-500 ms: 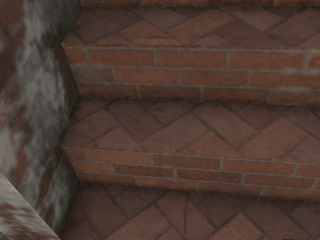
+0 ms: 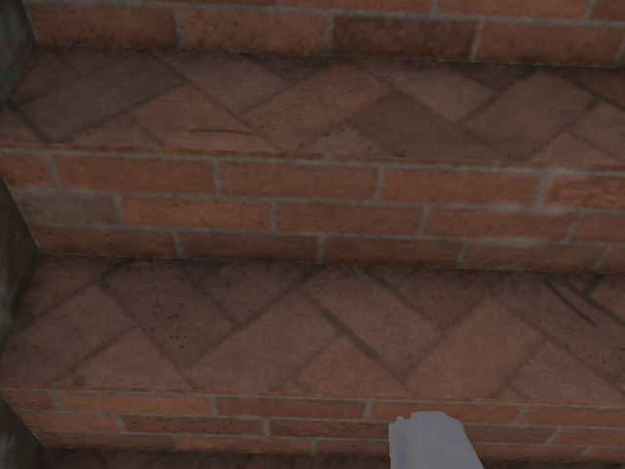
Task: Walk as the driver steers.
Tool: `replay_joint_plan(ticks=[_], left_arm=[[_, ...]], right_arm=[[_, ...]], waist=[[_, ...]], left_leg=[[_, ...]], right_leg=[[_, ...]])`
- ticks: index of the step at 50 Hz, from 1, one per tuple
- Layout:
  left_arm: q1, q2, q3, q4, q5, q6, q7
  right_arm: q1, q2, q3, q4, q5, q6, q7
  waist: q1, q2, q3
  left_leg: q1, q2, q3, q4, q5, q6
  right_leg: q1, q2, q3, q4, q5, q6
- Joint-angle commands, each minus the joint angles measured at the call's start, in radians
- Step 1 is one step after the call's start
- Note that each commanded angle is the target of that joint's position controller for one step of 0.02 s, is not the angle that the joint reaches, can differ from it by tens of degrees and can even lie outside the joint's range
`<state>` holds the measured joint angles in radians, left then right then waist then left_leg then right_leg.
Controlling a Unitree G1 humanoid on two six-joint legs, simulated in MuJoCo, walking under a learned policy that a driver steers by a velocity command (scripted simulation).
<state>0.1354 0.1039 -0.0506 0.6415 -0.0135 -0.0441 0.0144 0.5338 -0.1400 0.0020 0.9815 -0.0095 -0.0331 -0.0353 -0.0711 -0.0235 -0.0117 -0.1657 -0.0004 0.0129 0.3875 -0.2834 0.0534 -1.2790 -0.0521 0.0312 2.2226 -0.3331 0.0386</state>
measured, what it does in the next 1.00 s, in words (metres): climbs: right foot 0.24 m higher, then left foot 0.24 m higher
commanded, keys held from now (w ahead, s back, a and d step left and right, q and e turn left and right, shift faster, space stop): w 1.00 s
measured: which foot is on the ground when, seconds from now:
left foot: down 0.00-0.22, up 0.24-0.90, down 0.92-1.00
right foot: up 0.00-0.18, down 0.20-0.90, up 0.92-1.00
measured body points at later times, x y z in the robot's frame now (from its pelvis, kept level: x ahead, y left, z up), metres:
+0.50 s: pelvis +0.20 -0.10 +0.22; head +0.18 -0.13 +0.67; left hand +0.12 +0.11 +0.08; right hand +0.48 -0.25 +0.18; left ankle +0.27 +0.08 -0.18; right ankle +0.23 -0.18 -0.50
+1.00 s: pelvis +0.39 -0.02 +0.35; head +0.42 -0.05 +0.80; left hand +0.31 +0.21 +0.22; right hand +0.62 -0.19 +0.24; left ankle +0.53 +0.08 -0.26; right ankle +0.27 -0.19 -0.27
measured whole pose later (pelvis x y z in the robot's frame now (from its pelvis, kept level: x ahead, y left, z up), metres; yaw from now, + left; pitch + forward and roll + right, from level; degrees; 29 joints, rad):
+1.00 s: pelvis +0.39 -0.02 +0.35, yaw +2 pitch +3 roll +3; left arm 0.43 0.15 0.01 1.11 0.00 -0.09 -0.03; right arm -0.04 -0.17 0.04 0.79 -0.03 -0.01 0.01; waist 0.05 0.02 -0.01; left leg -0.91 0.03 0.17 1.25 -0.50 0.14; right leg -0.44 -0.05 0.17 1.27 0.11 -0.16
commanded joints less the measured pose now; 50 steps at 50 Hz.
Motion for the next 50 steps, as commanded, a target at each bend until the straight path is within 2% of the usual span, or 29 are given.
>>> replay_joint_plan(ticks=[1,3,5,7,9,10,11,12,13,14,16,19,21,23,29,31,34,36,39,41,42,43,44,45,46,47,48,49,50], left_arm=[[-0.21,-0.037,-0.031,-0.181,-0.016,-0.022,0.004],[-0.34,-0.062,-0.066,-0.281,-0.013,-0.031,-0.01],[-0.417,-0.065,-0.092,-0.373,0.03,-0.051,-0.031],[-0.325,-0.109,-0.117,-0.382,0.042,-0.045,-0.032],[-0.073,0.062,-0.01,-0.254,0.026,-0.038,-0.016],[0.043,0.171,0.038,-0.229,0.025,-0.039,-0.014],[0.25,0.328,0.097,-0.112,0.035,-0.057,-0.012],[0.517,0.412,0.125,0.015,0.071,-0.024,0.013],[0.444,0.309,0.111,0.054,0.106,-0.014,0.018],[0.353,0.261,0.102,0.071,0.074,-0.001,0.011],[0.218,0.042,0.044,0.205,0.054,0.025,-0.007],[0.104,-0.089,0.0,0.283,0.067,0.027,-0.021],[0.136,-0.047,0.001,0.308,0.065,0.023,-0.032],[0.097,0.011,0.002,0.278,0.077,0.022,-0.028],[0.367,0.097,0.015,0.364,0.07,0.002,-0.014],[0.475,0.087,0.019,0.408,0.061,-0.003,-0.01],[0.51,0.066,0.025,0.435,0.055,-0.007,0.015],[0.531,0.085,0.039,0.437,0.038,-0.003,0.028],[0.56,0.091,0.049,0.455,0.029,0.01,0.05],[0.56,0.1,0.062,0.493,-0.024,0.041,0.066],[0.493,0.135,0.056,0.491,-0.019,0.036,0.048],[0.567,0.17,0.058,0.513,-0.011,0.025,0.045],[0.581,0.255,0.069,0.543,-0.004,0.0,0.047],[0.624,0.261,0.078,0.543,0.003,-0.031,0.038],[0.696,0.243,0.068,0.536,0.029,-0.07,0.011],[0.53,0.229,0.077,0.506,0.037,-0.085,-0.031],[0.354,0.182,0.096,0.467,0.017,-0.091,-0.062],[0.161,0.098,0.075,0.328,0.007,-0.096,-0.073],[-0.009,0.027,0.043,0.219,0.012,-0.089,-0.087]], right_arm=[[0.097,-0.122,-0.015,0.003,-0.002,0.003,-0.022],[0.087,-0.113,-0.009,0.01,0.019,0.004,-0.045],[0.058,-0.128,-0.009,-0.003,0.045,0.019,-0.043],[0.002,-0.247,-0.044,-0.009,0.094,0.037,-0.049],[0.017,-0.311,-0.06,-0.016,0.046,0.02,-0.035],[-0.039,-0.353,-0.075,-0.028,0.02,0.003,-0.029],[-0.006,-0.248,-0.061,-0.027,0.016,-0.032,-0.017],[-0.088,-0.187,-0.048,-0.034,0.01,-0.061,0.031],[-0.126,-0.117,-0.05,-0.022,0.012,-0.079,0.082],[-0.32,-0.087,-0.032,-0.155,0.019,-0.067,0.104],[-0.527,0.025,0.016,-0.273,-0.001,-0.042,0.105],[-0.368,0.073,0.055,-0.273,0.038,-0.022,0.108],[-0.382,0.099,0.085,-0.291,0.034,-0.019,0.095],[-0.427,0.035,0.082,-0.304,0.03,-0.012,0.08],[-0.541,0.034,0.063,-0.304,0.009,0.008,0.028],[-0.666,0.062,0.074,-0.334,0.025,-0.001,0.036],[-0.682,0.094,0.093,-0.348,0.052,0.003,0.041],[-0.745,0.11,0.109,-0.387,0.033,-0.001,0.047],[-0.841,0.126,0.122,-0.452,0.047,-0.005,0.067],[-0.94,0.187,0.17,-0.496,0.025,0.005,0.08],[-0.868,0.123,0.15,-0.473,0.059,0.0,0.084],[-0.808,0.104,0.124,-0.436,0.053,-0.008,0.079],[-0.586,-0.031,0.071,-0.396,0.049,-0.009,0.072],[-0.49,-0.079,0.05,-0.368,0.032,-0.012,0.063],[-0.354,-0.125,0.028,-0.327,0.008,-0.001,0.051],[-0.048,-0.239,-0.013,-0.174,-0.033,0.035,0.034],[-0.037,-0.256,-0.025,-0.114,-0.064,0.054,0.033],[-0.084,-0.236,-0.024,-0.056,-0.043,0.054,0.037],[-0.23,-0.11,0.009,-0.014,-0.042,0.048,0.041]], waist=[[-0.014,0.166,0.114],[-0.014,0.153,0.174],[0.01,0.082,0.104],[0.097,0.176,-0.036],[0.198,0.226,-0.304],[0.272,0.332,-0.367],[0.321,-0.008,-0.474],[0.383,-0.418,-0.649],[0.3,-0.289,-0.721],[0.248,-0.226,-0.523],[0.143,-0.06,-0.084],[-0.019,-0.027,0.047],[-0.033,-0.008,0.078],[-0.035,0.019,0.078],[0.117,-0.057,0.059],[0.196,-0.074,0.063],[0.182,-0.112,0.115],[0.202,-0.093,0.116],[0.205,-0.097,0.099],[0.208,-0.146,0.061],[0.127,-0.147,0.003],[0.091,-0.272,-0.11],[-0.033,-0.367,-0.233],[-0.024,-0.334,-0.345],[-0.004,-0.151,-0.52],[-0.114,0.208,-0.653],[-0.116,0.282,-0.672],[-0.052,0.266,-0.53],[0.024,0.19,-0.342]], left_leg=[[0.217,0.328,-0.305,-0.168,-0.009,0.192],[0.196,0.315,-0.236,-0.212,-0.009,0.134],[-0.091,0.254,-0.168,-0.362,0.074,0.125],[-0.218,0.249,-0.074,-0.458,0.555,0.129],[0.073,0.252,0.007,-0.137,1.838,0.127],[0.186,0.254,-0.025,0.091,2.153,0.11],[-0.161,0.162,-0.043,0.474,2.094,0.085],[-0.362,-0.086,-0.205,0.939,0.47,0.077],[-0.523,-0.144,-0.452,1.372,0.228,0.081],[-0.657,-0.082,-0.402,1.358,0.262,0.107],[-0.788,-0.057,-0.245,1.557,0.222,0.106],[-0.898,-0.089,-0.254,1.831,0.225,0.12],[-1.053,-0.078,-0.236,1.826,0.285,0.113],[-1.001,-0.095,-0.169,1.697,0.413,0.07],[-1.34,-0.071,-0.152,1.939,0.347,-0.008],[-1.516,-0.055,-0.131,1.984,0.301,-0.013],[-1.607,-0.004,-0.147,2.01,0.218,-0.028],[-1.605,0.031,-0.06,1.911,0.187,-0.051],[-1.529,0.135,0.042,1.71,0.119,-0.056],[-1.047,0.165,0.169,1.319,-0.038,0.006],[-0.684,0.065,0.324,1.098,-0.118,0.047],[-0.486,-0.049,0.339,1.154,-0.333,0.08],[-0.383,-0.079,0.242,1.021,-0.324,0.115],[-0.13,-0.032,0.021,0.853,-0.347,0.169],[0.158,0.09,-0.348,0.647,-0.561,0.234],[0.365,0.261,-0.854,0.213,-0.78,0.315],[0.302,0.313,-1.079,0.009,-0.805,0.312],[0.107,0.317,-0.943,0.017,-0.745,0.187],[-0.118,0.274,-0.72,0.131,-0.657,0.121]], right_leg=[[-0.441,-0.025,0.03,0.239,-0.112,0.014],[-0.487,-0.066,0.025,0.111,-0.166,0.0],[-0.061,-0.129,-0.085,-0.351,0.035,-0.017],[0.491,-0.052,-0.172,-0.638,-0.234,-0.076],[0.797,0.134,-0.309,-0.69,-0.382,-0.107],[0.842,0.124,-0.132,-0.897,-0.331,-0.146],[1.215,-0.113,0.365,-1.136,-0.179,-0.317],[1.514,-0.28,0.919,-1.72,-0.024,-0.435],[1.464,-0.309,1.092,-1.836,-0.308,-0.341],[1.318,-0.258,0.919,-1.802,-0.442,-0.236],[0.865,-0.197,0.578,-1.681,-0.367,-0.227],[0.696,-0.157,0.3,-1.718,-0.17,-0.191],[0.737,-0.145,0.149,-1.769,-0.08,-0.167],[0.629,-0.116,0.012,-1.845,-0.041,-0.163],[1.017,-0.227,0.13,-1.918,-0.073,-0.224],[1.211,-0.28,0.191,-1.948,-0.032,-0.238],[1.298,-0.293,0.171,-2.001,-0.019,-0.233],[1.289,-0.294,0.148,-2.088,-0.039,-0.253],[1.318,-0.305,0.103,-2.199,0.018,-0.254],[1.134,-0.275,-0.038,-2.348,0.426,-0.252],[1.047,-0.202,-0.157,-2.277,0.926,-0.254],[1.101,-0.246,-0.135,-2.105,1.739,-0.29],[1.273,-0.261,-0.127,-1.922,2.172,-0.287],[1.165,-0.253,-0.061,-1.712,2.284,-0.275],[0.973,-0.215,0.025,-1.495,2.056,-0.284],[0.742,-0.036,0.101,-1.18,0.873,-0.292],[0.564,0.074,0.282,-0.668,0.424,-0.242],[0.482,0.093,0.255,-0.373,0.392,-0.217],[0.381,0.098,0.246,-0.224,0.4,-0.234]])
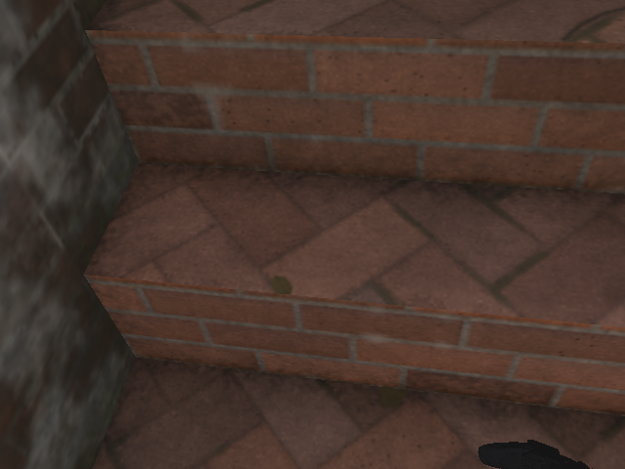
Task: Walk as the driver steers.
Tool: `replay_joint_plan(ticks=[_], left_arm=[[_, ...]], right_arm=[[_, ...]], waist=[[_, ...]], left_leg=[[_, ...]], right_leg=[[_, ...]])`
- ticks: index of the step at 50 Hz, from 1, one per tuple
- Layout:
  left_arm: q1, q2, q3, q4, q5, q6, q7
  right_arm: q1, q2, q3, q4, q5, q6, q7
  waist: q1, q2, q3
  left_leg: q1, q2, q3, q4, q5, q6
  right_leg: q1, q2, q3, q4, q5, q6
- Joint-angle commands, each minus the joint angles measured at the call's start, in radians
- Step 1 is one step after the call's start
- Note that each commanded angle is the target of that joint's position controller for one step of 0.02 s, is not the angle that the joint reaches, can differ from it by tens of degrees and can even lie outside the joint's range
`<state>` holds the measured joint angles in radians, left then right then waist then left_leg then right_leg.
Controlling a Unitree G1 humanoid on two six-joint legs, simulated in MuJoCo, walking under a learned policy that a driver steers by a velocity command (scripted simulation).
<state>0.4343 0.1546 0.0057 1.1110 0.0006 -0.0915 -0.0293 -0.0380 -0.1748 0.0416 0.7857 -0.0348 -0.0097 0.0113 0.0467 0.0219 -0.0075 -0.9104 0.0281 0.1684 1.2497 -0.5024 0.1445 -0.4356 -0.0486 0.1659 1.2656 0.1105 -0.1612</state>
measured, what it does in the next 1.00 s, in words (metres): climbs: right foot 0.09 m higher, then right foot 0.09 m lower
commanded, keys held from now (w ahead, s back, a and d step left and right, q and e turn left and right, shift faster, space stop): w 1.00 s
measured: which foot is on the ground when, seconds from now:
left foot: down 0.00-0.62, up 0.64-1.00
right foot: up 0.00-0.58, down 0.60-0.66, up 0.68-0.72, down 0.74-1.00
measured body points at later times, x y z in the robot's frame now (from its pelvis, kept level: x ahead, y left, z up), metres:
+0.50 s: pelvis +0.09 -0.08 +0.13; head +0.05 -0.08 +0.57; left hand +0.23 +0.10 +0.00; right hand +0.08 -0.31 -0.03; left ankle +0.14 +0.10 -0.61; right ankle +0.12 -0.22 -0.30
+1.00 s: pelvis +0.12 -0.19 +0.11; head +0.09 -0.23 +0.56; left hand -0.02 -0.02 -0.03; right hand +0.34 -0.30 +0.02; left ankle +0.14 -0.04 -0.27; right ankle +0.08 -0.30 -0.62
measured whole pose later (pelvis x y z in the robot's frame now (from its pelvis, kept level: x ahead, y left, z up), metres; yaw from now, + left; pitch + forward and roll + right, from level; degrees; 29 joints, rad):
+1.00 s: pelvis +0.12 -0.19 +0.11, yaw +0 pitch +4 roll +1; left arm 0.61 0.04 -0.03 1.11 0.05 -0.05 0.02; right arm 0.04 -0.05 0.10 0.81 0.02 -0.07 0.02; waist 0.13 0.07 -0.16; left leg -1.22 -0.08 -0.09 2.26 -0.09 0.05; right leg -0.30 0.02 0.07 0.62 -0.39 -0.03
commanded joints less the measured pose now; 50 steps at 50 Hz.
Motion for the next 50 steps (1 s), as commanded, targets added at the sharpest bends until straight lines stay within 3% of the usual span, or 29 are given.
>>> replay_joint_plan(ticks=[1,2,3,5,8,10,12,15,16,18,21,22,25,27,29,30,31,32,33,34,36,37,38,40,41,42,44,47,50], left_arm=[[-0.374,-0.064,-0.032,-0.305,0.012,-0.029,-0.04],[-0.355,-0.093,-0.055,-0.323,0.013,-0.007,-0.029],[-0.281,-0.107,-0.069,-0.314,0.003,0.009,-0.02],[-0.22,-0.116,-0.094,-0.305,-0.001,0.033,0.01],[-0.127,-0.06,-0.092,-0.238,0.002,0.071,0.054],[-0.15,-0.022,-0.081,-0.227,0.003,0.085,0.068],[-0.278,-0.004,-0.081,-0.252,0.042,0.081,0.074],[-0.364,-0.023,-0.098,-0.264,0.012,0.068,0.064],[-0.385,-0.035,-0.098,-0.269,-0.02,0.058,0.068],[-0.408,-0.053,-0.102,-0.279,-0.024,0.047,0.069],[-0.35,-0.06,-0.094,-0.272,0.003,0.068,0.067],[-0.34,-0.057,-0.092,-0.285,0.012,0.072,0.063],[-0.263,-0.03,-0.083,-0.281,0.029,0.078,0.044],[-0.224,-0.006,-0.079,-0.233,0.015,0.081,0.04],[-0.135,0.02,-0.058,-0.186,0.008,0.097,0.047],[-0.042,0.055,-0.031,-0.137,0.009,0.099,0.041],[0.0,0.091,-0.004,-0.095,0.001,0.099,0.025],[-0.111,0.298,0.047,-0.131,0.058,0.066,0.024],[0.018,0.251,0.044,-0.089,0.097,0.027,0.023],[0.007,0.186,0.024,-0.099,0.103,0.006,0.02],[0.056,-0.026,-0.018,-0.052,0.001,0.027,-0.016],[0.119,-0.064,-0.028,-0.002,0.025,0.04,-0.026],[0.233,-0.061,-0.026,0.046,0.044,0.041,-0.03],[0.241,0.052,-0.008,-0.014,0.031,0.039,-0.022],[0.093,0.185,0.019,-0.064,0.032,0.025,0.02],[0.012,0.149,0.017,-0.089,0.045,0.017,0.045],[0.002,0.074,-0.002,-0.103,0.063,0.016,0.054],[0.082,0.017,-0.022,-0.074,0.046,0.029,0.055],[0.258,0.046,-0.01,-0.021,0.055,0.042,0.06]], right_arm=[[0.217,0.005,-0.01,0.208,-0.019,0.008,0.003],[0.134,0.082,0.011,0.237,-0.033,-0.008,0.017],[0.115,0.097,0.017,0.263,-0.031,-0.019,0.027],[0.138,0.035,0.01,0.282,-0.02,-0.024,0.037],[0.105,-0.03,0.011,0.254,-0.034,-0.025,0.033],[0.067,-0.022,0.025,0.227,-0.053,-0.027,0.027],[0.154,-0.034,0.023,0.25,-0.045,-0.042,0.019],[0.328,-0.066,0.011,0.3,-0.018,-0.039,-0.01],[0.386,-0.09,-0.004,0.309,0.003,-0.038,-0.021],[0.435,-0.129,-0.026,0.32,-0.005,-0.036,-0.037],[0.392,-0.152,-0.053,0.292,-0.013,-0.029,-0.052],[0.375,-0.155,-0.059,0.275,0.005,-0.032,-0.049],[0.158,-0.164,-0.069,0.193,-0.017,-0.026,-0.05],[0.032,-0.21,-0.079,0.155,0.012,-0.033,-0.032],[0.069,-0.248,-0.092,0.157,0.06,-0.031,-0.023],[0.084,-0.23,-0.085,0.151,0.075,-0.02,-0.023],[0.156,-0.149,-0.062,0.142,0.085,-0.004,-0.03],[0.28,-0.005,-0.035,0.131,0.082,0.004,-0.021],[0.189,0.023,-0.021,0.096,0.078,-0.019,-0.018],[0.124,0.072,-0.007,0.05,0.075,-0.049,-0.008],[-0.043,0.098,0.038,0.002,0.05,-0.103,0.01],[-0.08,0.131,0.046,-0.025,0.042,-0.113,0.013],[-0.017,0.172,0.055,-0.008,0.038,-0.13,0.025],[0.118,0.105,0.047,0.035,0.013,-0.151,0.061],[0.144,0.045,0.042,-0.005,0.062,-0.142,0.048],[0.04,0.012,0.036,-0.033,0.069,-0.127,0.03],[-0.079,0.022,0.033,-0.064,0.04,-0.089,0.012],[-0.11,0.086,0.044,-0.073,0.037,-0.073,0.018],[-0.135,0.156,0.063,-0.099,0.085,-0.09,0.004]], waist=[[-0.012,0.028,-0.183],[0.054,-0.039,-0.088],[0.103,-0.035,-0.052],[0.137,0.025,-0.031],[0.161,0.101,-0.035],[0.147,0.091,-0.017],[0.075,0.095,-0.013],[-0.024,0.128,-0.054],[-0.053,0.103,-0.02],[-0.068,0.092,-0.035],[-0.038,0.144,-0.083],[-0.028,0.118,-0.059],[0.071,0.132,-0.088],[0.12,0.092,-0.126],[0.109,0.152,-0.137],[0.125,0.116,-0.11],[0.099,-0.009,-0.067],[-0.016,-0.452,-0.043],[0.051,-0.451,-0.151],[0.044,-0.444,-0.163],[0.085,-0.057,-0.111],[0.06,-0.021,-0.121],[0.066,-0.069,-0.159],[0.024,-0.099,-0.258],[-0.072,-0.258,-0.231],[-0.054,-0.181,-0.161],[-0.02,-0.055,-0.017],[0.007,-0.077,0.084],[0.057,-0.166,0.106]], left_leg=[[0.418,0.215,-0.679,-0.644,-0.305,-0.021],[0.283,0.191,-0.534,-0.62,-0.164,-0.062],[0.252,0.186,-0.433,-0.648,-0.06,-0.073],[0.285,0.218,-0.331,-0.758,0.033,-0.066],[0.19,0.225,-0.225,-0.861,-0.035,-0.03],[0.105,0.242,-0.191,-0.903,-0.028,-0.005],[0.189,0.287,-0.252,-0.985,-0.046,0.033],[0.555,0.352,-0.35,-1.021,-0.04,0.047],[0.653,0.372,-0.379,-1.045,-0.064,0.057],[0.766,0.404,-0.387,-1.07,-0.026,0.059],[0.734,0.391,-0.302,-1.093,-0.006,0.047],[0.678,0.374,-0.268,-1.106,0.008,0.042],[0.46,0.329,-0.093,-1.136,0.146,0.001],[0.334,0.285,0.058,-1.164,0.21,-0.014],[0.464,0.32,-0.025,-1.104,0.156,0.036],[0.523,0.306,-0.049,-0.966,0.131,0.025],[0.553,0.274,-0.047,-0.711,0.106,0.006],[0.11,0.004,0.04,-0.252,0.395,-0.012],[0.114,-0.031,-0.219,0.159,0.37,-0.01],[0.013,-0.088,-0.376,0.433,0.416,-0.013],[0.049,-0.048,-0.228,0.397,0.331,-0.006],[-0.045,-0.06,-0.209,0.48,0.346,-0.015],[-0.219,-0.138,-0.252,0.67,0.393,-0.01],[-0.425,-0.181,-0.305,0.886,0.281,-0.041],[-0.463,-0.08,-0.387,0.864,0.279,-0.074],[-0.505,-0.048,-0.406,0.859,0.338,-0.093],[-0.514,-0.075,-0.369,0.905,0.437,-0.11],[-0.553,-0.086,-0.274,0.977,0.516,-0.093],[-0.826,-0.059,-0.323,1.196,0.344,-0.082]], right_leg=[[-0.531,0.09,0.091,0.822,-0.03,-0.056],[-0.572,0.091,0.102,0.905,-0.038,-0.076],[-0.614,0.091,0.102,0.941,-0.029,-0.082],[-0.746,0.092,0.077,0.991,-0.027,-0.053],[-0.781,0.1,-0.006,1.036,0.051,0.046],[-0.764,0.109,-0.048,1.099,0.075,0.103],[-0.818,0.091,-0.091,1.066,0.043,0.128],[-1.042,0.054,-0.072,1.086,-0.085,0.115],[-1.121,0.035,-0.077,1.034,-0.148,0.13],[-1.154,0.0,-0.057,0.995,-0.238,0.14],[-1.03,-0.042,-0.092,0.968,-0.265,0.158],[-0.963,-0.054,-0.111,0.933,-0.274,0.161],[-0.572,-0.097,-0.142,0.67,-0.209,0.162],[-0.189,-0.094,-0.263,0.18,-0.184,0.114],[-0.051,-0.091,-0.283,-0.201,-0.352,0.068],[0.022,-0.072,-0.278,-0.465,-0.369,0.037],[0.094,-0.045,-0.262,-0.797,-0.345,0.017],[0.157,-0.138,0.255,-0.816,-0.707,-0.085],[0.077,-0.187,0.479,-0.899,-0.68,-0.087],[0.067,-0.183,0.435,-0.818,-0.536,-0.04],[0.079,-0.029,-0.157,-0.733,-0.105,0.044],[0.182,-0.029,-0.082,-0.693,-0.07,0.057],[0.369,-0.078,0.073,-0.64,0.057,0.06],[0.641,-0.175,0.33,-0.754,-0.025,-0.097],[0.58,-0.321,0.572,-0.877,-0.365,-0.192],[0.472,-0.336,0.646,-0.932,-0.61,-0.181],[0.289,-0.286,0.59,-0.968,-0.694,-0.108],[0.153,-0.202,0.335,-0.935,-0.519,-0.071],[0.351,-0.258,0.322,-0.967,-0.542,-0.073]])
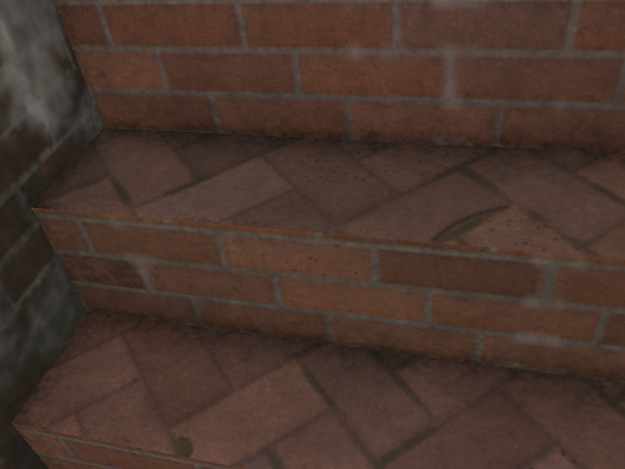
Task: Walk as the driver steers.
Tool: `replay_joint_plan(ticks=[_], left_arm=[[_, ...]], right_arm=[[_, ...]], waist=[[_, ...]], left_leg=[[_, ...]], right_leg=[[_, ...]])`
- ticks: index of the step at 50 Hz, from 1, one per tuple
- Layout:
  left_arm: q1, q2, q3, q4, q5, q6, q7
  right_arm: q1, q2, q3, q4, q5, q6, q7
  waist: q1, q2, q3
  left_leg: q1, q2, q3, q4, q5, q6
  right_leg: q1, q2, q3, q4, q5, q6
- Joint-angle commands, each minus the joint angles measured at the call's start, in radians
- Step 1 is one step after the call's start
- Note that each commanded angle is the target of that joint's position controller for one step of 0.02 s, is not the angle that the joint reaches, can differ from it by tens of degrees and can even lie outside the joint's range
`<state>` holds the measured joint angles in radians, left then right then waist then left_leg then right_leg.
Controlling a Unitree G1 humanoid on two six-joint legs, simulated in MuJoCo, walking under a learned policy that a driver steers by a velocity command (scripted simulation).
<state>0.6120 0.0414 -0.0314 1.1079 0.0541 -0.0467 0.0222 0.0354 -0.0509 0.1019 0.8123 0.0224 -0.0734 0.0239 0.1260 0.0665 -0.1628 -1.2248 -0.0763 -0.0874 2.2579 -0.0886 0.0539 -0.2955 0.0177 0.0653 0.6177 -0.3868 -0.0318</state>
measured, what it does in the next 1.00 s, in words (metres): climbs: left foot 0.24 m higher, then right foot 0.25 m higher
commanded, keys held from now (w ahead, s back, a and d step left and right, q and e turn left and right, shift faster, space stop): w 1.00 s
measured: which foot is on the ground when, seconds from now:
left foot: up 0.00-0.22, down 0.24-0.94, up 0.96-1.00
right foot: down 0.00-0.28, up 0.30-0.94, down 0.96-1.00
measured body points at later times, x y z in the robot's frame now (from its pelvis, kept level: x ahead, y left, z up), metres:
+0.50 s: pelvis +0.15 +0.11 +0.21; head +0.10 +0.12 +0.65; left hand +0.36 +0.30 +0.14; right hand +0.11 -0.11 +0.05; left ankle +0.20 +0.17 -0.49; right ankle +0.19 -0.09 -0.18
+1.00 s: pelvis +0.30 +0.07 +0.34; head +0.33 +0.10 +0.79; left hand +0.59 +0.20 +0.27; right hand +0.17 -0.13 +0.21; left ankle +0.24 +0.17 -0.39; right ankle +0.43 -0.03 -0.25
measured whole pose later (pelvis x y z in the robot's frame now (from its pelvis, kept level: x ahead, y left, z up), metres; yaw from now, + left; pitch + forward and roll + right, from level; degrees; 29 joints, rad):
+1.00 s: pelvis +0.30 +0.07 +0.34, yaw -3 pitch +6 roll -5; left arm -0.16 0.11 -0.09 0.72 0.04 -0.02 -0.01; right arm 0.51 -0.13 0.03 1.19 0.01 -0.09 0.02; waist -0.03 0.02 -0.05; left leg -0.29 0.12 0.06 0.56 0.36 0.20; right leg -1.00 0.02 -0.18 1.31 -0.54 -0.17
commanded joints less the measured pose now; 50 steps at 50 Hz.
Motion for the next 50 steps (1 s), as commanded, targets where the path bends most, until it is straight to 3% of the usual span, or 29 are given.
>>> replay_joint_plan(ticks=[1,4,6,7,8,10,11,12,13,14,15,16,18,19,20,24,25,28,35,38,40,41,43,44,46,47,48,49,50], left_arm=[[0.086,0.152,0.027,-0.019,-0.001,-0.001,0.007],[0.008,0.148,0.031,-0.035,-0.005,0.019,-0.001],[0.034,0.114,0.016,0.01,-0.039,0.015,0.027],[0.046,0.138,0.023,0.033,-0.046,0.014,0.036],[-0.01,0.182,0.038,0.032,-0.088,0.025,0.043],[0.103,0.236,0.034,0.088,-0.08,-0.006,0.012],[0.075,0.262,0.03,0.107,-0.05,-0.026,0.003],[0.03,0.367,0.058,0.1,-0.061,-0.038,0.006],[-0.081,0.393,0.075,0.057,-0.06,-0.054,0.006],[-0.134,0.301,0.067,0.007,-0.076,-0.067,-0.036],[-0.31,0.183,0.047,-0.022,-0.06,-0.086,-0.07],[-0.432,0.095,0.034,-0.128,-0.038,-0.1,-0.109],[-0.589,0.012,-0.007,-0.362,-0.032,-0.081,-0.114],[-0.541,0.015,-0.022,-0.387,-0.02,-0.064,-0.101],[-0.456,0.012,-0.034,-0.381,-0.04,-0.049,-0.095],[-0.298,0.036,-0.054,-0.262,-0.062,0.014,-0.022],[-0.322,0.048,-0.052,-0.254,-0.051,0.014,-0.015],[-0.478,0.019,-0.06,-0.295,-0.037,0.013,-0.007],[-0.803,-0.047,-0.114,-0.375,-0.092,-0.035,0.017],[-0.834,-0.045,-0.127,-0.417,-0.089,-0.038,0.007],[-0.938,-0.079,-0.145,-0.481,-0.055,-0.011,-0.017],[-0.968,-0.103,-0.152,-0.499,-0.056,-0.005,-0.038],[-1.027,-0.084,-0.167,-0.556,-0.066,-0.03,-0.069],[-1.027,-0.048,-0.14,-0.562,-0.072,-0.042,-0.075],[-0.603,0.112,-0.066,-0.451,-0.043,-0.003,-0.056],[-0.603,0.105,-0.059,-0.423,-0.034,-0.006,-0.055],[-0.267,0.224,-0.014,-0.358,-0.007,0.038,-0.023],[-0.108,0.314,0.027,-0.235,0.004,0.074,-0.024],[-0.318,0.343,0.048,-0.223,0.017,0.104,0.001]], right_arm=[[-0.227,0.038,0.008,-0.139,0.022,-0.032,-0.008],[-0.309,0.071,0.028,-0.209,-0.017,-0.025,-0.012],[-0.405,0.045,0.038,-0.287,0.016,-0.011,-0.035],[-0.412,0.042,0.043,-0.306,0.013,-0.011,-0.038],[-0.486,0.05,0.072,-0.338,0.027,-0.002,-0.036],[-0.397,0.0,0.034,-0.339,0.048,-0.007,-0.033],[-0.142,-0.089,-0.02,-0.267,0.031,0.003,-0.02],[0.051,-0.187,-0.059,-0.228,-0.002,0.01,-0.008],[0.245,-0.29,-0.102,-0.17,-0.044,0.019,0.007],[0.427,-0.384,-0.138,-0.061,-0.081,0.051,-0.008],[0.506,-0.412,-0.166,0.03,-0.118,0.102,-0.029],[0.387,-0.265,-0.117,0.079,-0.101,0.11,-0.037],[0.136,-0.039,-0.044,0.155,-0.074,0.074,-0.036],[0.102,0.056,-0.023,0.208,-0.079,0.058,-0.021],[0.083,0.065,-0.019,0.23,-0.082,0.047,-0.006],[0.137,-0.093,-0.036,0.248,-0.075,0.016,0.03],[0.171,-0.088,-0.029,0.266,-0.091,0.011,0.039],[0.33,-0.136,-0.042,0.306,-0.069,0.014,0.017],[0.576,-0.1,-0.058,0.34,-0.064,0.037,-0.016],[0.615,-0.103,-0.061,0.34,-0.052,0.025,-0.051],[0.678,-0.132,-0.075,0.38,-0.027,0.029,-0.076],[0.686,-0.1,-0.066,0.398,-0.038,0.052,-0.073],[0.624,-0.125,-0.062,0.386,-0.004,0.066,-0.076],[0.733,-0.162,-0.067,0.421,-0.002,0.038,-0.06],[0.621,-0.324,-0.095,0.411,-0.003,0.015,-0.063],[0.742,-0.202,-0.08,0.396,-0.011,-0.021,-0.043],[0.635,-0.336,-0.101,0.374,-0.009,-0.066,-0.011],[0.479,-0.321,-0.109,0.325,-0.017,-0.071,0.027],[0.377,-0.213,-0.097,0.271,-0.029,-0.045,0.053]], waist=[[-0.017,-0.176,0.266],[-0.024,-0.166,0.264],[-0.016,-0.265,0.295],[-0.019,-0.267,0.274],[-0.028,-0.3,0.293],[-0.095,-0.334,0.052],[-0.219,-0.432,-0.048],[-0.327,-0.49,-0.159],[-0.394,-0.344,-0.252],[-0.388,0.051,-0.335],[-0.395,0.28,-0.343],[-0.305,0.221,-0.22],[-0.089,0.056,0.163],[-0.035,-0.051,0.185],[0.022,-0.063,0.193],[0.049,-0.027,0.171],[0.028,-0.042,0.158],[-0.068,0.023,0.213],[-0.246,0.045,0.233],[-0.231,0.059,0.197],[-0.223,0.07,0.098],[-0.206,0.041,0.082],[-0.144,0.065,0.025],[-0.152,0.144,-0.066],[0.061,0.346,-0.181],[-0.091,0.15,-0.291],[0.08,0.071,-0.482],[0.109,-0.175,-0.499],[-0.021,-0.426,-0.388]], left_leg=[[-0.539,0.067,-0.053,0.17,-0.071,0.007],[-0.41,0.153,0.133,-0.015,0.002,-0.026],[-0.337,0.213,0.176,-0.113,-0.039,-0.039],[-0.265,0.228,0.208,-0.227,-0.023,-0.039],[0.083,0.241,0.281,-0.615,-0.211,0.001],[0.59,0.055,0.471,-0.712,-0.449,0.052],[0.633,0.022,0.425,-0.733,-0.518,0.085],[0.702,0.027,0.262,-0.921,-0.562,0.106],[0.929,0.117,-0.043,-1.087,-0.486,0.164],[1.137,0.291,-0.572,-1.507,-0.796,0.27],[1.202,0.398,-1.012,-1.968,-0.944,0.331],[1.003,0.414,-1.011,-1.968,-0.978,0.203],[0.587,0.365,-0.564,-1.759,-0.848,0.082],[0.539,0.313,-0.373,-1.666,-0.703,0.018],[0.528,0.275,-0.215,-1.658,-0.534,-0.009],[0.564,0.269,0.006,-1.802,-0.319,-0.023],[0.571,0.274,-0.006,-1.828,-0.3,-0.004],[0.748,0.313,-0.048,-1.897,-0.308,-0.022],[1.003,0.357,-0.082,-2.065,-0.205,0.025],[1.087,0.348,-0.041,-2.126,-0.141,0.053],[1.163,0.399,-0.04,-2.253,-0.014,0.113],[1.209,0.345,0.062,-2.201,0.127,0.096],[1.01,0.284,0.227,-2.22,0.853,0.081],[1.043,0.308,0.203,-2.15,1.379,0.121],[1.361,0.409,0.169,-1.874,2.157,0.217],[0.92,0.377,0.114,-1.656,2.151,0.201],[1.009,0.36,0.096,-1.561,1.953,0.257],[0.896,0.308,0.099,-1.44,1.403,0.291],[0.592,0.104,0.064,-0.927,0.425,0.219]], right_leg=[[0.218,-0.323,0.397,-0.325,-0.034,-0.195],[0.003,-0.295,0.293,-0.428,-0.012,-0.206],[-0.052,-0.294,0.252,-0.572,0.044,-0.212],[-0.037,-0.285,0.187,-0.625,0.091,-0.202],[-0.193,-0.278,0.074,-0.803,0.245,-0.194],[-0.075,-0.261,-0.049,-0.635,1.366,-0.235],[0.148,-0.309,-0.063,-0.463,2.008,-0.25],[0.343,-0.326,-0.071,-0.264,2.25,-0.237],[0.231,-0.334,-0.026,-0.011,2.207,-0.222],[-0.08,-0.187,-0.019,0.262,1.776,-0.23],[-0.376,0.046,0.106,0.814,0.636,-0.194],[-0.544,0.084,0.298,1.35,0.496,-0.172],[-0.766,0.075,0.259,1.618,0.476,-0.192],[-0.798,0.064,0.258,1.635,0.529,-0.206],[-0.799,0.066,0.272,1.61,0.567,-0.199],[-0.922,0.068,0.125,1.644,0.61,-0.102],[-0.969,0.069,0.099,1.753,0.619,-0.086],[-1.221,0.045,0.091,1.831,0.579,-0.065],[-1.525,0.004,-0.048,1.786,0.407,-0.005],[-1.516,-0.044,-0.104,1.657,0.39,0.012],[-1.34,-0.124,-0.235,1.617,0.287,0.004],[-1.297,-0.125,-0.241,1.555,0.251,-0.017],[-0.724,-0.053,-0.339,0.994,0.127,-0.097],[-0.481,0.051,-0.42,0.921,-0.011,-0.116],[-0.355,0.089,-0.258,0.725,-0.324,-0.144],[0.045,-0.036,-0.021,0.721,-0.33,-0.232],[0.147,-0.075,0.209,0.502,-0.444,-0.234],[0.236,-0.091,0.29,0.315,-0.443,-0.236],[0.117,-0.26,0.733,-0.065,-0.607,-0.329]])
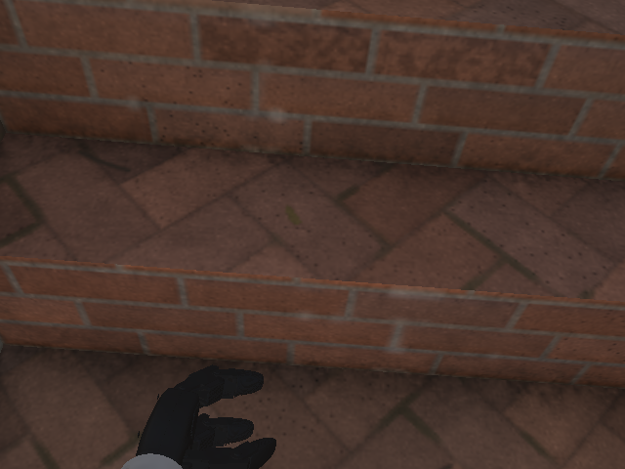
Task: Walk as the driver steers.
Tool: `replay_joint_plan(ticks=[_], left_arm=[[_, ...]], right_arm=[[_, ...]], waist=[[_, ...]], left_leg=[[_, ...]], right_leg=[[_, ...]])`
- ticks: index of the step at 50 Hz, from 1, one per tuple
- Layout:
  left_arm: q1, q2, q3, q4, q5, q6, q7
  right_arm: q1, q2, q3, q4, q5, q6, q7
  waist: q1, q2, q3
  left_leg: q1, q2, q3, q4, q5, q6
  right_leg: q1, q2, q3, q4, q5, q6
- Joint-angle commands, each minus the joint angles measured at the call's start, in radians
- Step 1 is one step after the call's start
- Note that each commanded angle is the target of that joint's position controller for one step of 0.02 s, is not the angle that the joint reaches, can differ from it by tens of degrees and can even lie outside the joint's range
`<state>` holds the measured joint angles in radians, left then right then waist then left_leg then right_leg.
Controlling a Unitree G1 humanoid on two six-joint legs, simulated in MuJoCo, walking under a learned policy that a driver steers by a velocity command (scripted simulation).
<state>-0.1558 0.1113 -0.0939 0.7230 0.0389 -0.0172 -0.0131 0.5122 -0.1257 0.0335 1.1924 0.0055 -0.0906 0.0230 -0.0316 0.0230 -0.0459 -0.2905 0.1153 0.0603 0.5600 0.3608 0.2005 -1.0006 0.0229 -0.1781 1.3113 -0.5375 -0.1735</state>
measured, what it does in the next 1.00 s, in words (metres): climbs: left foot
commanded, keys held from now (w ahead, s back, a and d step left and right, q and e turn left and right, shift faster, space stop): w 1.00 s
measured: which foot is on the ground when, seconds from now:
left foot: up 0.00-0.48, down 0.50-1.00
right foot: down 0.00-0.50, up 0.52-1.00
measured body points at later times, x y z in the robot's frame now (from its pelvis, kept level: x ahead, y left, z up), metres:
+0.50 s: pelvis +0.06 +0.09 +0.13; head +0.02 +0.10 +0.57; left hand +0.17 +0.34 +0.01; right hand +0.17 -0.13 +0.00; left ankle +0.08 +0.22 -0.56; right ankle +0.13 -0.09 -0.58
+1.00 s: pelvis +0.06 +0.07 +0.13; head +0.05 +0.11 +0.58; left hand +0.28 +0.27 +0.04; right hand +0.13 -0.20 +0.05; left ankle +0.06 +0.22 -0.59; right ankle +0.09 -0.09 -0.55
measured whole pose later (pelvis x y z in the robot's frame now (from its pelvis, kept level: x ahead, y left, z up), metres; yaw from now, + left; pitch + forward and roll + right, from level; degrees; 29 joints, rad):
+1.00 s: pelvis +0.06 +0.07 +0.13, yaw -1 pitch +1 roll -3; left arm 0.07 0.20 -0.02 0.66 0.02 0.02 0.01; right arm 0.37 -0.20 -0.04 0.66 -0.01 0.02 -0.10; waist -0.04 -0.04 -0.06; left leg -0.34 0.20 0.08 0.67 -0.36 -0.02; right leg -0.50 -0.04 -0.06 0.91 -0.15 0.04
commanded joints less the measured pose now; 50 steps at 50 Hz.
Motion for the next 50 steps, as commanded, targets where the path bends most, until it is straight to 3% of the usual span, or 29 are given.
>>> replay_joint_plan(ticks=[1,2,3,5,7,10,13,16,17,19,21,22,24,25,26,27,28,29,30,31,32,34,38,44,45,46,48,49,50], left_arm=[[0.327,0.186,0.086,0.131,0.063,0.085,0.041],[0.161,0.085,0.049,0.129,0.05,0.068,0.042],[0.139,0.03,0.034,0.182,0.008,0.044,0.031],[0.184,0.013,0.034,0.278,0.001,0.007,0.02],[0.167,0.036,0.031,0.288,0.014,-0.005,0.015],[0.175,0.097,0.033,0.267,0.02,-0.002,0.005],[0.22,0.152,0.048,0.251,0.016,-0.036,0.008],[0.309,0.203,0.086,0.215,0.009,-0.042,0.026],[0.321,0.211,0.091,0.2,0.03,-0.04,0.032],[0.295,0.256,0.118,0.172,0.023,-0.041,0.056],[0.209,0.292,0.139,0.113,-0.029,-0.047,0.063],[0.18,0.286,0.134,0.094,-0.03,-0.043,0.058],[0.105,0.183,0.094,0.054,-0.077,-0.013,0.069],[0.121,0.083,0.064,0.043,-0.071,0.012,0.067],[0.133,-0.02,0.033,0.037,-0.04,0.019,0.043],[0.391,-0.115,0.058,0.06,-0.067,-0.007,0.021],[0.51,-0.054,0.073,0.073,-0.105,-0.026,0.026],[0.43,0.023,0.065,0.019,-0.095,-0.023,0.034],[0.354,0.06,0.067,0.011,-0.045,-0.021,0.037],[0.25,0.114,0.074,-0.018,-0.022,-0.002,0.035],[0.169,0.151,0.085,-0.049,-0.028,0.018,0.022],[0.196,0.137,0.095,-0.04,-0.042,0.045,0.03],[0.141,0.114,0.094,-0.081,-0.071,0.05,0.035],[0.121,0.082,0.063,-0.121,-0.055,0.042,0.01],[0.129,0.085,0.061,-0.133,-0.032,0.042,0.012],[0.122,0.076,0.062,-0.124,-0.03,0.04,0.008],[0.223,0.097,0.078,-0.133,-0.01,0.029,0.031],[0.346,0.11,0.091,-0.1,-0.008,0.022,0.027],[0.394,0.119,0.113,-0.045,-0.027,0.015,0.023]], right_arm=[[-0.271,-0.095,-0.027,-0.223,-0.037,-0.023,0.061],[-0.447,0.018,0.003,-0.381,-0.031,-0.01,0.067],[-0.471,0.045,0.019,-0.448,-0.046,0.004,0.066],[-0.341,0.062,0.045,-0.449,-0.027,0.004,0.057],[-0.232,0.043,0.058,-0.402,-0.014,0.013,0.035],[-0.274,0.004,0.061,-0.394,-0.011,0.051,-0.03],[-0.309,-0.04,0.047,-0.361,0.018,0.07,-0.051],[-0.362,-0.056,0.037,-0.343,0.031,0.075,-0.057],[-0.398,-0.067,0.032,-0.364,0.027,0.071,-0.059],[-0.438,-0.071,0.028,-0.384,0.01,0.079,-0.061],[-0.388,-0.073,0.027,-0.356,0.012,0.088,-0.063],[-0.301,-0.098,0.008,-0.311,0.016,0.087,-0.066],[-0.114,-0.089,-0.007,-0.201,-0.012,0.103,-0.047],[-0.1,-0.087,-0.02,-0.144,-0.015,0.117,-0.041],[-0.125,-0.094,-0.023,-0.156,-0.073,0.101,-0.013],[-0.217,-0.176,-0.021,-0.265,-0.193,0.071,-0.006],[-0.18,-0.253,-0.042,-0.296,-0.192,0.069,0.015],[-0.205,-0.278,-0.079,-0.354,-0.129,0.086,0.006],[-0.221,-0.236,-0.078,-0.372,-0.075,0.101,-0.022],[-0.192,-0.179,-0.069,-0.39,-0.064,0.098,-0.051],[-0.231,-0.143,-0.064,-0.435,-0.077,0.09,-0.08],[-0.162,-0.158,-0.076,-0.466,-0.101,0.074,-0.111],[-0.06,-0.219,-0.108,-0.498,-0.08,0.077,-0.12],[-0.163,-0.242,-0.12,-0.605,-0.074,0.093,-0.129],[-0.141,-0.225,-0.119,-0.591,-0.055,0.096,-0.134],[-0.174,-0.212,-0.121,-0.59,-0.047,0.101,-0.127],[-0.163,-0.167,-0.1,-0.587,-0.006,0.104,-0.134],[-0.213,-0.16,-0.087,-0.595,0.005,0.108,-0.129],[-0.206,-0.177,-0.093,-0.575,0.027,0.095,-0.113]], waist=[[0.128,-0.307,-0.377],[0.035,-0.234,-0.171],[-0.034,-0.152,-0.021],[-0.125,-0.063,0.032],[-0.179,-0.082,0.014],[-0.142,-0.121,0.027],[-0.08,-0.13,-0.022],[-0.016,-0.094,-0.057],[0.004,-0.119,-0.068],[-0.003,-0.14,-0.08],[-0.041,-0.189,-0.111],[-0.056,-0.203,-0.124],[-0.121,-0.139,-0.045],[-0.09,-0.044,0.025],[-0.079,0.045,0.048],[0.087,0.077,-0.102],[0.113,0.052,-0.316],[0.079,0.081,-0.248],[0.051,0.048,-0.147],[0.009,0.001,-0.052],[0.004,-0.024,0.012],[0.004,0.013,0.017],[-0.011,0.141,0.005],[0.022,0.135,-0.03],[0.022,0.139,-0.04],[0.014,0.116,-0.032],[0.031,0.202,-0.026],[0.096,0.217,-0.049],[0.096,0.225,-0.05]], left_leg=[[-0.507,-0.146,-0.267,1.373,-0.304,0.034],[-0.675,-0.173,-0.291,1.647,-0.458,0.015],[-0.763,-0.157,-0.284,1.686,-0.538,0.026],[-0.85,-0.141,-0.294,1.664,-0.406,0.015],[-0.865,-0.142,-0.254,1.675,-0.273,-0.035],[-0.888,-0.131,-0.17,1.601,-0.204,-0.131],[-0.876,-0.089,-0.118,1.584,-0.23,-0.177],[-0.913,-0.038,-0.114,1.442,-0.289,-0.207],[-0.896,-0.027,-0.096,1.356,-0.311,-0.216],[-0.76,0.014,-0.064,1.174,-0.342,-0.226],[-0.457,0.003,0.011,0.805,-0.44,-0.204],[-0.322,-0.023,0.064,0.595,-0.536,-0.192],[-0.086,-0.058,0.138,0.018,-0.429,-0.161],[-0.041,-0.021,0.079,-0.168,-0.375,-0.16],[-0.042,0.052,-0.043,-0.187,-0.207,-0.151],[0.161,0.201,-0.242,0.211,0.656,-0.147],[0.287,0.307,-0.417,0.155,0.257,-0.072],[0.241,0.312,-0.446,0.053,-0.18,-0.041],[0.189,0.32,-0.488,-0.026,-0.498,-0.028],[0.088,0.326,-0.519,-0.073,-0.712,-0.021],[-0.036,0.287,-0.514,-0.023,-0.846,-0.032],[-0.036,0.293,-0.447,-0.022,-0.774,-0.025],[0.05,0.285,-0.367,-0.118,-0.675,-0.014],[0.015,0.207,-0.173,-0.154,-0.516,-0.067],[0.003,0.196,-0.17,-0.152,-0.521,-0.074],[-0.035,0.175,-0.119,-0.146,-0.463,-0.08],[-0.01,0.166,-0.094,-0.126,-0.444,-0.054],[-0.014,0.136,-0.062,-0.028,-0.534,-0.057],[-0.1,0.161,-0.087,-0.076,-0.595,-0.009]], right_leg=[[0.611,-0.314,1.033,-0.843,-0.504,-0.151],[0.354,-0.306,0.874,-0.764,-0.514,-0.077],[0.203,-0.279,0.696,-0.725,-0.456,-0.002],[0.193,-0.239,0.491,-0.73,-0.315,0.063],[0.172,-0.254,0.398,-0.811,-0.206,0.038],[0.118,-0.254,0.318,-0.897,-0.165,0.002],[0.214,-0.31,0.396,-0.964,-0.204,-0.05],[0.429,-0.347,0.455,-0.973,-0.242,-0.051],[0.48,-0.342,0.444,-0.974,-0.213,-0.049],[0.461,-0.364,0.422,-1.005,-0.205,-0.036],[0.366,-0.33,0.335,-1.034,-0.207,-0.022],[0.35,-0.309,0.275,-1.009,-0.203,-0.018],[0.334,-0.265,0.201,-0.741,-0.227,0.03],[0.304,-0.193,0.134,-0.405,-0.085,0.057],[0.168,-0.073,0.087,0.231,-0.005,0.111],[-0.051,0.115,0.442,0.823,0.009,0.171],[-0.187,0.106,0.524,1.005,0.152,0.191],[-0.24,0.022,0.503,0.842,0.277,0.221],[-0.268,-0.038,0.469,0.784,0.341,0.243],[-0.261,-0.056,0.462,0.643,0.354,0.265],[-0.218,-0.039,0.47,0.652,0.43,0.277],[-0.206,0.0,0.437,0.664,0.504,0.289],[-0.174,-0.025,0.381,0.553,0.396,0.307],[0.141,-0.087,0.195,0.148,0.419,0.295],[0.24,-0.083,0.158,0.018,0.419,0.276],[0.36,-0.076,0.11,-0.142,0.4,0.259],[0.523,-0.036,0.056,-0.441,0.383,0.215],[0.646,-0.043,0.058,-0.643,0.406,0.173],[0.8,0.025,-0.051,-0.686,0.342,0.141]])
Velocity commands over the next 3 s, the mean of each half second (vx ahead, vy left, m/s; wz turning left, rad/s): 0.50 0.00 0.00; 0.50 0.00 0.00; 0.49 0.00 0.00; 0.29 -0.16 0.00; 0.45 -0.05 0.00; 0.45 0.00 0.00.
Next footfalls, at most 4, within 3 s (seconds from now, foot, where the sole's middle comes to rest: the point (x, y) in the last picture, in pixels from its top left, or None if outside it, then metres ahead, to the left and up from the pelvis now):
0.50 left None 0.10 0.23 -0.63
1.02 right None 0.12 -0.09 -0.63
1.52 left None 0.24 0.26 -0.36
1.70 left None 0.11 0.33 -0.62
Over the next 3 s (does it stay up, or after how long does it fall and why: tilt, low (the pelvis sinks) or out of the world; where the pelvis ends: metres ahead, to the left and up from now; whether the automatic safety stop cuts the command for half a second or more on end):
stays up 0.31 -0.03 0.17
